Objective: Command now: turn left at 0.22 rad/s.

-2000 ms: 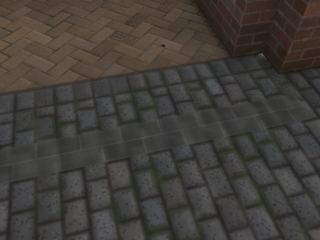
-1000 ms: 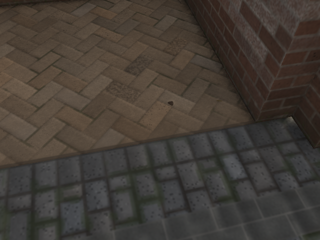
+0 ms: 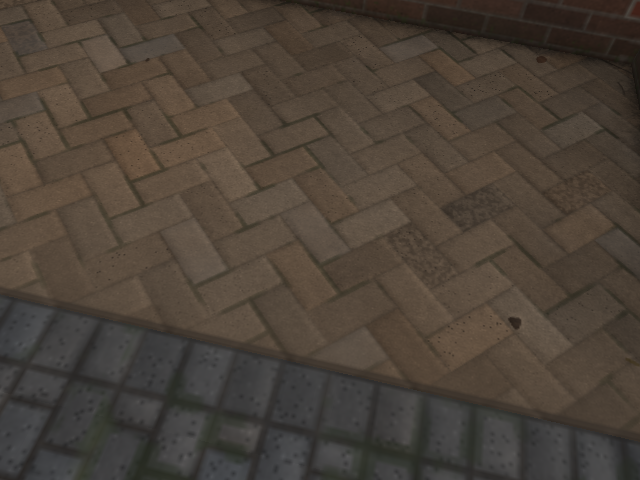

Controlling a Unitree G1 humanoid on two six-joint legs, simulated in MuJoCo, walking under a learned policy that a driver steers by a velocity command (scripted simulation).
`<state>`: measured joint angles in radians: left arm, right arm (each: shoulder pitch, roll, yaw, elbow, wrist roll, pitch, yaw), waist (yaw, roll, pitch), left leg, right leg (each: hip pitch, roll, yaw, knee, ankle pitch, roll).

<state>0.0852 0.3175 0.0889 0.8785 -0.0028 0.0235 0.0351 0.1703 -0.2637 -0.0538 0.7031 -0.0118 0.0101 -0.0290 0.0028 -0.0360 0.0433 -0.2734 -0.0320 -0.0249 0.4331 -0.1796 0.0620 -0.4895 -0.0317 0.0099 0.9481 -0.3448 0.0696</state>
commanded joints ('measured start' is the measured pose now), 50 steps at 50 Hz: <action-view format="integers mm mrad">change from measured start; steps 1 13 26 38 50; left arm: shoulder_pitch -30 -9 34 57 109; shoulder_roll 50 74 56 44 34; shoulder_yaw -1 -19 -40 -50 -59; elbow -50 15 101 150 178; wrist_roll -1 17 10 10 9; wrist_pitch -10 -51 -45 -40 -40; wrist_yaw -5 -31 -12 -9 -2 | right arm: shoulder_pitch -24 -74 -35 -23 -11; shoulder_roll -157 -109 -94 -96 -83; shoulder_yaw -37 -19 -20 -11 0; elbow -43 37 168 268 334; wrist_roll -3 -3 3 7 9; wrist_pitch -10 -1 -6 -11 -10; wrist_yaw -3 8 1 -7 -9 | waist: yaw -18 -15 8 4 2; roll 170 -66 44 35 38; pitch -126 -78 -44 -35 -23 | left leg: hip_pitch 129 120 105 111 102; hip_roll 241 47 57 57 52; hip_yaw -205 -76 -79 -67 -55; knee -112 17 -25 -31 -35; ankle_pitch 231 64 111 104 87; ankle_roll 166 -17 -29 -32 -34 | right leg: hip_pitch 62 232 288 288 278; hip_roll -24 -83 -34 -13 -3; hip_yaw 21 85 39 26 20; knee -152 -588 -567 -576 -578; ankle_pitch -3 180 179 179 171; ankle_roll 8 -100 -90 -88 -88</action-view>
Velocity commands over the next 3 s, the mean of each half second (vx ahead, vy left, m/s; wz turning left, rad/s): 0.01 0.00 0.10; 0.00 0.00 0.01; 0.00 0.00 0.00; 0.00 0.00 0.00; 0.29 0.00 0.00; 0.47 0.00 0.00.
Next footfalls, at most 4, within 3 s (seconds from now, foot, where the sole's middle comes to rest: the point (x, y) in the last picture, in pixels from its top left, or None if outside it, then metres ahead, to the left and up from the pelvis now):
0.16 right None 0.05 -0.15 -0.78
2.76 right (369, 469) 0.49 -0.12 -0.78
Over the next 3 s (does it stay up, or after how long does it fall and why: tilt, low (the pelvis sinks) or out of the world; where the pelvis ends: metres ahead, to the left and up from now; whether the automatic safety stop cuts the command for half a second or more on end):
stays up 0.44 -0.05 0.00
